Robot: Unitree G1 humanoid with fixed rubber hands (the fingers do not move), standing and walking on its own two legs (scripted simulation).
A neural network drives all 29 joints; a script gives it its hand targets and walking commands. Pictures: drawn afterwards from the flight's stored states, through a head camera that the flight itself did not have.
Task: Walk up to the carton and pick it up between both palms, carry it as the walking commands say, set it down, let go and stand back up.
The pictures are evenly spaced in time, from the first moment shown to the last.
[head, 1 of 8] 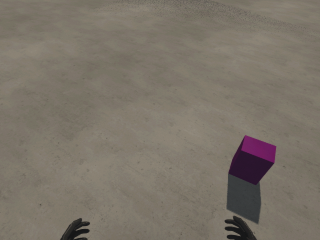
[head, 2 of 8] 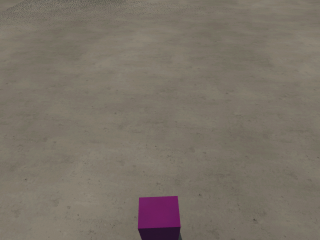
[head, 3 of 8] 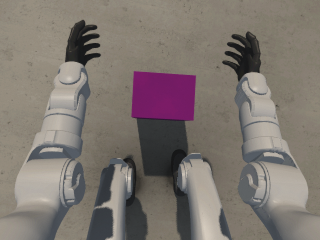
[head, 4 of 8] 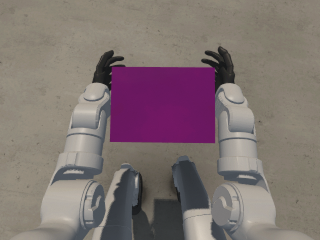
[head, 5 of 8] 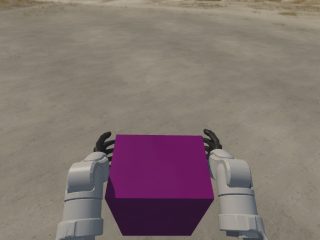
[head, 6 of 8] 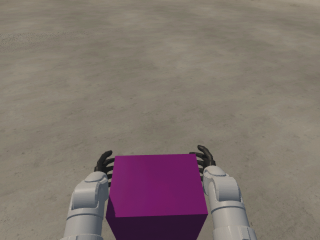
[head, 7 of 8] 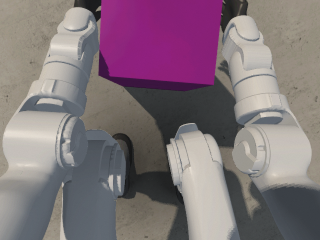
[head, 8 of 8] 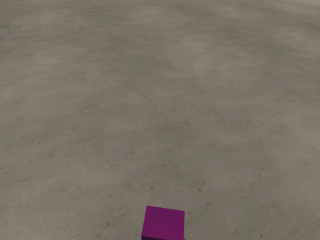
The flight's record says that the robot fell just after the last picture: no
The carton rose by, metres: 0.66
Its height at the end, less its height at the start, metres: +0.00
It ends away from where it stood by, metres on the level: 0.21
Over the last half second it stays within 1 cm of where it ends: yes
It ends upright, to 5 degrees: yes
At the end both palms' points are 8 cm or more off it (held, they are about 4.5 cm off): yes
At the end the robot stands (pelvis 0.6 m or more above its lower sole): yes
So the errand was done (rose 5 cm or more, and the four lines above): yes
